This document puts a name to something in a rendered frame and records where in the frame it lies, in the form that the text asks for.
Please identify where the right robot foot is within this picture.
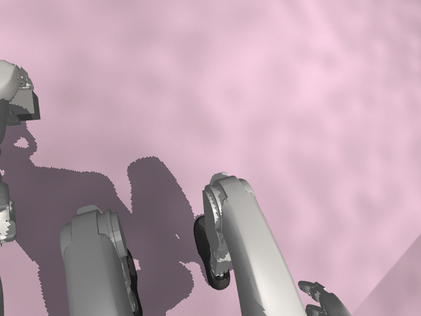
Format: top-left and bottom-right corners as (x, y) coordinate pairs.
(193, 215), (230, 290)

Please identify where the left robot foot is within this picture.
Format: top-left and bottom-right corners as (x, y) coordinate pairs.
(126, 249), (143, 316)

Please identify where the left robot hand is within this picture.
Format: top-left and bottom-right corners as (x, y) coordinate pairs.
(0, 60), (34, 126)

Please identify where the left robot arm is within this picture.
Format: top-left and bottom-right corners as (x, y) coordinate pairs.
(0, 101), (16, 316)

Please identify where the right robot hand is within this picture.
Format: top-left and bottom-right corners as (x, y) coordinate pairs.
(298, 281), (351, 316)

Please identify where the small box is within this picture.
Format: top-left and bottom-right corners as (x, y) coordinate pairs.
(8, 90), (41, 121)

